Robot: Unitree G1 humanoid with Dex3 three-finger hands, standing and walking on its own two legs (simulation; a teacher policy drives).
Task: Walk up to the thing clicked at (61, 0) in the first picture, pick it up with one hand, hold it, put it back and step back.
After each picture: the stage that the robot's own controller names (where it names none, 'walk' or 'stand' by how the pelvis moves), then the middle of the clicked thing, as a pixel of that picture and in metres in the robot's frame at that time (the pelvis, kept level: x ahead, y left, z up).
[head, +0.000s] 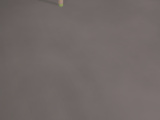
stand; out of the picture +2.34 +0.30 -0.66
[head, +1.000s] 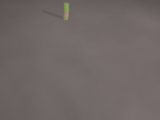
walk; (66, 11) +2.21 +0.18 -0.64
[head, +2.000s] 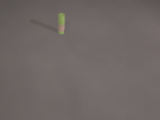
walk; (61, 24) +1.54 +0.15 -0.65
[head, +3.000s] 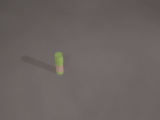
walk; (59, 63) +0.98 +0.16 -0.65
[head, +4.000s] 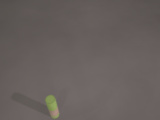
walk; (52, 107) +0.58 +0.23 -0.63
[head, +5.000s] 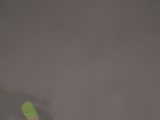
walk; (31, 113) +0.44 +0.31 -0.60
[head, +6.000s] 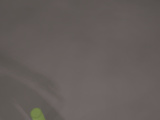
stand; (39, 119) +0.44 +0.30 -0.64
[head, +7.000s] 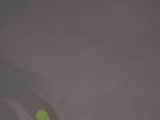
stand; out of the picture +0.39 +0.24 -0.64
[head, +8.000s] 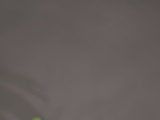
stand; out of the picture +0.38 +0.28 -0.65
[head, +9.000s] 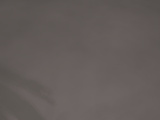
stand; out of the picture +0.38 +0.30 -0.66
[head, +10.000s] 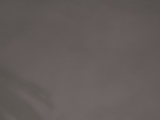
stand; out of the picture +0.38 +0.29 -0.66
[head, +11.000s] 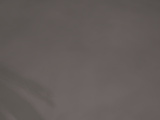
stand; out of the picture +0.37 +0.29 -0.66
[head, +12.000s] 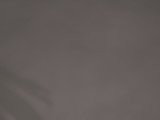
go down; out of the picture +0.37 +0.29 -0.66
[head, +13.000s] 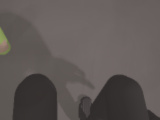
go down; out of the picture +0.47 +0.32 -0.25
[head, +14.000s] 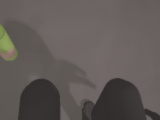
approach; (3, 44) +0.47 +0.31 -0.26
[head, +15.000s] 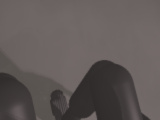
close in; out of the picture +0.44 +0.36 -0.17
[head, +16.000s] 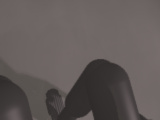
close; out of the picture +0.44 +0.37 -0.17
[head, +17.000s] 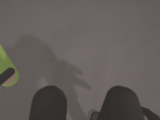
lift; out of the picture +0.35 +0.28 -0.03
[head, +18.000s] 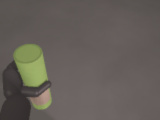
hold; (36, 81) +0.33 +0.16 +0.07
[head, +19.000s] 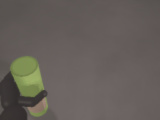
hold; (32, 90) +0.32 +0.18 +0.01
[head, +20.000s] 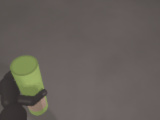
hold; (32, 89) +0.32 +0.18 +0.02
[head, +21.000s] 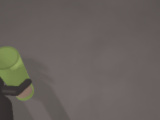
crouch; (17, 78) +0.36 +0.22 -0.03
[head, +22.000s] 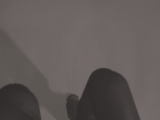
lower; out of the picture +0.50 +0.34 -0.07
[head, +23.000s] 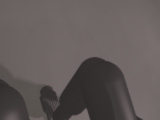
lower; out of the picture +0.44 +0.37 -0.17
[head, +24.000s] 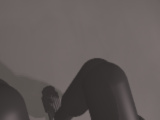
lower; out of the picture +0.43 +0.38 -0.17
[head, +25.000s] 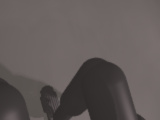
lower; out of the picture +0.44 +0.38 -0.17
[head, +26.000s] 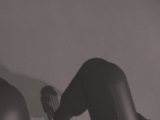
lower; out of the picture +0.43 +0.38 -0.17
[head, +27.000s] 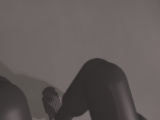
open; out of the picture +0.44 +0.38 -0.17
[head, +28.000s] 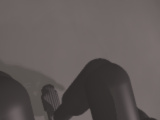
rise; out of the picture +0.42 +0.38 -0.17
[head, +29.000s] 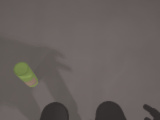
walk; (27, 76) +0.45 +0.29 -0.42
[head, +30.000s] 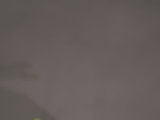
stand; out of the picture +0.40 +0.27 -0.60
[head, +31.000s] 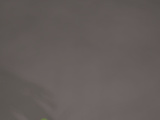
stand; out of the picture +0.40 +0.27 -0.65
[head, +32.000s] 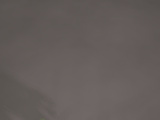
stand; out of the picture +0.40 +0.28 -0.66
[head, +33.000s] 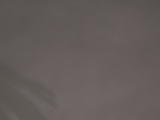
stand; out of the picture +0.37 +0.29 -0.66
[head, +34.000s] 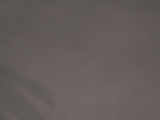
stand; out of the picture +0.37 +0.29 -0.66
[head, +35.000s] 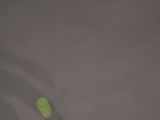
walk; (44, 108) +0.43 +0.23 -0.64
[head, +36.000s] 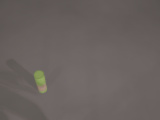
walk; (40, 82) +0.64 +0.28 -0.64
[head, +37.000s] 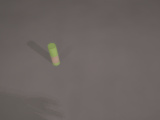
walk; (54, 54) +0.97 +0.32 -0.64
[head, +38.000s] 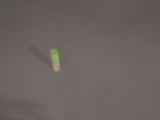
stand; (55, 60) +1.00 +0.25 -0.65
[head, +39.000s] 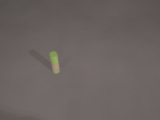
stand; (54, 62) +1.03 +0.27 -0.66
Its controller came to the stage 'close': yes
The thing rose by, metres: 0.69
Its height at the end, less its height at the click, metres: +0.00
